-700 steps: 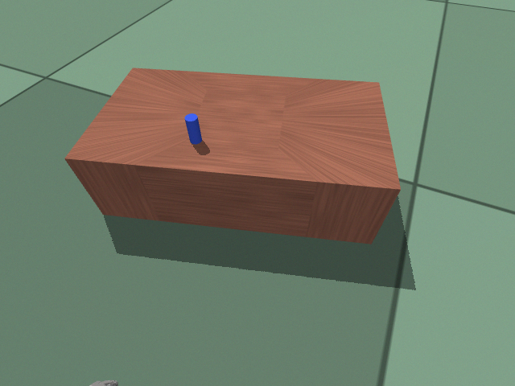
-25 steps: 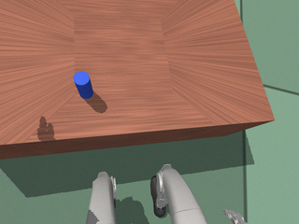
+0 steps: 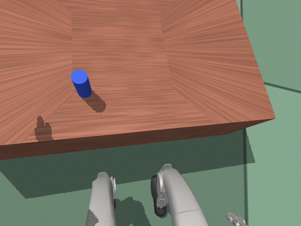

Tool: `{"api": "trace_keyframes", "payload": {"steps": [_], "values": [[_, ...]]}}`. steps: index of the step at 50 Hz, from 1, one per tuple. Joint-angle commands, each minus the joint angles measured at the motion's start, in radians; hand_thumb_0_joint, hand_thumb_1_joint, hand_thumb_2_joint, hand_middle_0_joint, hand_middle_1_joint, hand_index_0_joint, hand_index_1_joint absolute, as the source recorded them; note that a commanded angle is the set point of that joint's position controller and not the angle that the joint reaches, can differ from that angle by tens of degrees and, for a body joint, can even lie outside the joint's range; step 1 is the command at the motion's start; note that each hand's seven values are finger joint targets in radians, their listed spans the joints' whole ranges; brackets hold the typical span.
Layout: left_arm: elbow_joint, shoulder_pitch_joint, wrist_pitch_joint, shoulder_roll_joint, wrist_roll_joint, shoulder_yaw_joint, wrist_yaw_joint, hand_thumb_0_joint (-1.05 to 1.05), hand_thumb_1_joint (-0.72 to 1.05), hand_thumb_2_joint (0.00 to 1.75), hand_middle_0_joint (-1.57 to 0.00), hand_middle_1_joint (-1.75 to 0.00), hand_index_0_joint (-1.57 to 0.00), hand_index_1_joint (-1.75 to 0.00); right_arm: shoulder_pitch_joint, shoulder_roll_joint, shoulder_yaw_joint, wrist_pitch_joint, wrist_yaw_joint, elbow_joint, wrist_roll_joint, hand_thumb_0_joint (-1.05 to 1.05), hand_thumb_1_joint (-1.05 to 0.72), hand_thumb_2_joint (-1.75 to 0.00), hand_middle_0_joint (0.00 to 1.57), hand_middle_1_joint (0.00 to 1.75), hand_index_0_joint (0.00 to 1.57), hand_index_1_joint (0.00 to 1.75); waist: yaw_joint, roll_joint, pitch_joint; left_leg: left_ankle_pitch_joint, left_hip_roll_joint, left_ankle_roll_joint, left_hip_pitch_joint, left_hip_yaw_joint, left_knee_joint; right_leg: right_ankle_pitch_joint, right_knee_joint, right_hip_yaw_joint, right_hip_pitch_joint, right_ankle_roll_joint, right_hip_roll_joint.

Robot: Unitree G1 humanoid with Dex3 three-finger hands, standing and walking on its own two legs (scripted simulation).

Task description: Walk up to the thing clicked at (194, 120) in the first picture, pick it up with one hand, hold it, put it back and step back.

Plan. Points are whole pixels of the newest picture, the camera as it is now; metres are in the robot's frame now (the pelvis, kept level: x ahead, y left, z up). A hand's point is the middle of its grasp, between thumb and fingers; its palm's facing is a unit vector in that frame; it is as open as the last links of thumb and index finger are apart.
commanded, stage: approach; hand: left
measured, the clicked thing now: (82, 84) +0.54 +0.17 -0.20
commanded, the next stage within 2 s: close in in 0.60 s
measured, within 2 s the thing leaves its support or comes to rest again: neither
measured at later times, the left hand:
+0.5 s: hand (20, 73) +0.51 +0.30 -0.08, palm faces +0.08 -1.00 +0.04, open 17.7 cm
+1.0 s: hand (75, 83) +0.54 +0.20 -0.20, palm faces +0.12 -0.99 -0.03, open 17.4 cm
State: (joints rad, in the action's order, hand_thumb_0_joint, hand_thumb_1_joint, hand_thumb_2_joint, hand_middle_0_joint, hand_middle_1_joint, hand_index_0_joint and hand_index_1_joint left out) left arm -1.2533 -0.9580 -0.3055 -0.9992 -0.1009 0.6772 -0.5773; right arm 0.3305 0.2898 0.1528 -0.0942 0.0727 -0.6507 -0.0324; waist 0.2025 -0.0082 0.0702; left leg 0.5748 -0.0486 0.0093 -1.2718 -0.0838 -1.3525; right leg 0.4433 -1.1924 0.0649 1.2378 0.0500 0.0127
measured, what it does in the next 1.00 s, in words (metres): lowers itself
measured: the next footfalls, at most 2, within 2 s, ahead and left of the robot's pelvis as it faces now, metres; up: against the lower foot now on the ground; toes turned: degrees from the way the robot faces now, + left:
none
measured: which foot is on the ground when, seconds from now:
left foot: down 0.00-1.00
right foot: down 0.00-1.00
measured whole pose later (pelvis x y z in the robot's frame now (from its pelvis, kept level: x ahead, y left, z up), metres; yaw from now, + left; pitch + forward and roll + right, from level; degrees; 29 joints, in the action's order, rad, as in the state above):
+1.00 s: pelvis -0.06 -0.02 -0.23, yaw -1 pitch +37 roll -6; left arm -1.24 -1.18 -0.47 -0.71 0.06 0.53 -0.18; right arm 0.26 0.26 0.14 0.03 -0.07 -0.62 -0.11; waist 0.29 0.02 0.07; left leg 0.71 0.00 -0.01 -2.08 -0.11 -2.14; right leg 0.58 -2.02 0.03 2.08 0.05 0.04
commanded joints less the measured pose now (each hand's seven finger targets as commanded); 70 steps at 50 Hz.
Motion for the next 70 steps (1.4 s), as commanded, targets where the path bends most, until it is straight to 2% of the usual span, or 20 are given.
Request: {"api": "trace_keyframes", "payload": {"steps": [1,3,7,11,13,15,20,25,27,31,34,36,42,47,51,52,56,58,66,70], "values": [[0.21,-0.293,-0.056,-0.384,-0.034,0.04,-0.003,0.0,-0.51,0.12,-0.03,-0.11,-0.03,-0.1,0.195,0.228,-0.081,-0.019,0.025,0.021,0.0,0.0,-0.88,-0.89,0.2,0.3,0.2,0.3,-0.028,0.315,0.551,-0.466,0.005,-0.021,0.494,-0.027,0.189,-0.217,0.09,-0.004,-0.202,-0.084,-0.028],[0.203,-0.298,-0.058,-0.378,-0.039,0.04,-0.009,0.0,-0.61,0.02,-0.04,-0.08,-0.06,-0.06,0.198,0.227,-0.081,-0.019,0.024,0.018,0.001,0.0,-0.86,-0.89,0.2,0.3,0.2,0.3,-0.023,0.313,0.55,-0.479,0.005,-0.022,0.491,-0.029,0.187,-0.227,0.09,-0.001,-0.206,-0.084,-0.029],[0.117,-0.275,-0.065,-0.28,-0.053,-0.003,-0.014,0.0,-0.61,0.03,-0.04,-0.08,-0.05,-0.07,0.188,0.228,-0.076,-0.022,0.019,0.019,-0.002,0.0,-0.85,-0.88,0.2,0.3,0.2,0.3,0.001,0.275,0.47,-0.495,-0.001,-0.02,0.445,-0.041,0.153,-0.219,0.063,0.004,-0.107,-0.086,-0.028],[0.063,-0.3,-0.097,-0.216,-0.059,-0.049,-0.002,0.0,-0.61,0.03,-0.03,-0.08,-0.05,-0.07,0.167,0.228,-0.074,-0.024,0.007,0.035,-0.002,0.0,-0.85,-0.88,0.2,0.3,0.2,0.3,0.016,0.241,0.43,-0.33,0.005,-0.012,0.32,-0.037,0.117,-0.137,0.013,-0.003,-0.045,-0.088,-0.026],[0.05,-0.309,-0.119,-0.188,-0.064,-0.063,0.009,0.0,-0.61,0.04,-0.03,-0.08,-0.05,-0.07,0.157,0.228,-0.072,-0.025,-0.003,0.046,0.0,0.0,-0.85,-0.88,0.2,0.3,0.2,0.3,0.015,0.23,0.441,-0.273,0.008,-0.012,0.268,-0.04,0.083,-0.101,-0.028,-0.006,0.009,-0.088,-0.023],[0.058,-0.333,-0.148,-0.148,-0.067,-0.096,0.014,0.0,-0.61,0.05,-0.02,-0.09,-0.04,-0.07,0.164,0.231,-0.069,-0.028,-0.014,0.049,-0.007,0.0,-0.85,-0.88,0.2,0.3,0.2,0.3,0.029,0.249,0.495,-0.334,0.011,-0.014,0.244,-0.04,0.02,-0.136,-0.085,-0.002,0.053,-0.091,-0.02],[0.121,-0.399,-0.217,-0.178,-0.056,-0.069,0.037,0.0,-0.6,0.1,-0.01,-0.1,-0.02,-0.09,0.169,0.234,-0.071,-0.024,-0.043,0.041,-0.026,0.0,-0.86,-0.89,0.2,0.3,0.2,0.3,0.018,0.33,0.642,-0.419,0.014,-0.018,0.195,-0.04,-0.115,-0.173,-0.239,-0.006,0.156,-0.097,-0.012],[0.188,-0.48,-0.243,-0.212,-0.009,-0.037,0.102,0.0,-0.55,0.13,0.0,-0.11,-0.01,-0.11,0.176,0.237,-0.077,0.002,-0.068,0.036,-0.049,0.0,-0.87,-0.89,0.2,0.3,0.2,0.3,0.005,0.42,0.804,-0.478,0.015,-0.024,0.202,-0.033,-0.203,-0.207,-0.354,-0.013,0.178,-0.099,-0.005],[0.219,-0.533,-0.249,-0.174,0.002,-0.053,0.126,0.0,-0.57,0.14,0.0,-0.12,-0.01,-0.12,0.169,0.229,-0.079,0.017,-0.077,0.04,-0.053,0.0,-0.88,-0.89,0.2,0.3,0.2,0.3,0.016,0.426,0.812,-0.432,0.02,-0.02,0.142,-0.029,-0.233,-0.185,-0.393,-0.015,0.209,-0.101,-0.005],[0.161,-0.535,-0.255,-0.126,0.048,-0.066,0.183,0.0,-0.53,0.15,0.0,-0.12,0.0,-0.12,0.159,0.224,-0.08,0.039,-0.094,0.043,-0.066,0.0,-0.88,-0.9,0.2,0.3,0.2,0.3,0.042,0.405,0.79,-0.373,0.024,-0.011,0.017,-0.02,-0.319,-0.16,-0.476,-0.013,0.277,-0.1,-0.001],[0.11,-0.549,-0.257,-0.028,0.07,-0.113,0.208,0.0,-0.49,0.16,0.0,-0.13,0.0,-0.12,0.154,0.226,-0.084,0.053,-0.106,0.044,-0.071,0.0,-0.89,-0.9,0.2,0.3,0.2,0.3,0.079,0.376,0.694,-0.274,0.022,-0.012,-0.082,-0.032,-0.354,-0.088,-0.522,0.001,0.397,-0.1,0.001],[0.067,-0.527,-0.26,-0.046,0.089,-0.098,0.236,0.0,-0.47,0.09,0.0,-0.09,-0.02,-0.08,0.162,0.228,-0.081,0.063,-0.114,0.049,-0.075,0.0,-0.89,-0.89,0.2,0.3,0.2,0.3,0.081,0.331,0.683,-0.217,0.028,-0.006,-0.177,-0.021,-0.391,-0.071,-0.549,0.004,0.385,-0.094,0.003],[0.19,-0.649,-0.271,-0.063,0.098,-0.086,0.337,0.0,-0.5,0.08,-0.03,-0.1,-0.04,-0.09,0.169,0.223,-0.087,0.092,-0.132,0.071,-0.08,0.0,-0.9,-0.89,0.2,0.3,0.2,0.3,0.074,0.306,0.819,-0.117,0.041,0.003,-0.291,0.018,-0.473,-0.042,-0.609,0.0,0.307,-0.078,0.003],[0.297,-0.729,-0.238,-0.045,0.15,-0.133,0.414,0.0,-0.52,0.07,-0.03,-0.1,-0.04,-0.09,0.186,0.218,-0.107,0.122,-0.13,0.053,-0.079,0.0,-0.9,-0.9,0.2,0.3,0.2,0.3,0.074,0.386,0.902,-0.117,0.045,-0.001,-0.27,0.036,-0.49,-0.055,-0.629,-0.004,0.293,-0.083,0.003],[0.257,-0.693,-0.196,-0.006,0.154,-0.159,0.427,0.0,-0.56,0.05,-0.04,-0.09,-0.05,-0.08,0.19,0.222,-0.114,0.135,-0.118,0.038,-0.066,0.0,-0.91,-0.9,0.2,0.3,0.2,0.3,0.091,0.344,0.811,-0.06,0.047,0.007,-0.341,0.038,-0.493,-0.019,-0.621,0.003,0.328,-0.082,0.003],[0.213,-0.678,-0.183,0.04,0.149,-0.18,0.425,0.0,-0.58,0.04,-0.04,-0.09,-0.05,-0.07,0.185,0.218,-0.115,0.136,-0.117,0.041,-0.062,0.0,-0.91,-0.9,0.2,0.3,0.2,0.3,0.106,0.298,0.765,-0.011,0.048,0.013,-0.388,0.035,-0.49,0.018,-0.609,0.006,0.343,-0.08,0.003],[0.199,-0.638,-0.159,0.042,0.134,-0.176,0.418,0.0,-0.61,0.01,-0.04,-0.1,-0.07,-0.07,0.175,0.22,-0.117,0.138,-0.112,0.047,-0.054,0.0,-0.91,-0.9,0.2,0.3,0.2,0.3,0.102,0.235,0.698,0.042,0.049,0.024,-0.471,0.043,-0.496,0.058,-0.591,0.003,0.333,-0.071,0.001],[0.175,-0.625,-0.151,0.083,0.127,-0.199,0.409,0.0,-0.61,0.0,-0.04,-0.09,-0.07,-0.06,0.166,0.217,-0.116,0.137,-0.113,0.052,-0.048,0.0,-0.91,-0.89,0.2,0.3,0.2,0.3,0.105,0.221,0.662,0.048,0.048,0.025,-0.48,0.038,-0.493,0.062,-0.593,0.006,0.362,-0.074,0.002],[0.258,-0.678,-0.155,0.155,0.129,-0.233,0.443,0.0,-0.61,0.01,-0.05,-0.09,-0.07,-0.06,0.179,0.218,-0.136,0.133,-0.117,0.05,-0.046,0.0,-0.92,-0.9,0.2,0.3,0.2,0.3,0.084,0.307,0.729,-0.062,0.046,0.002,-0.337,0.018,-0.477,-0.019,-0.633,0.01,0.425,-0.089,0.011],[0.27,-0.705,-0.16,0.185,0.131,-0.251,0.468,0.0,-0.61,0.0,-0.07,-0.06,-0.08,-0.04,0.175,0.222,-0.148,0.132,-0.115,0.045,-0.045,0.0,-0.91,-0.9,0.2,0.3,0.2,0.3,0.085,0.314,0.719,-0.023,0.047,-0.001,-0.314,0.005,-0.458,0.016,-0.632,0.011,0.461,-0.089,0.016]]}}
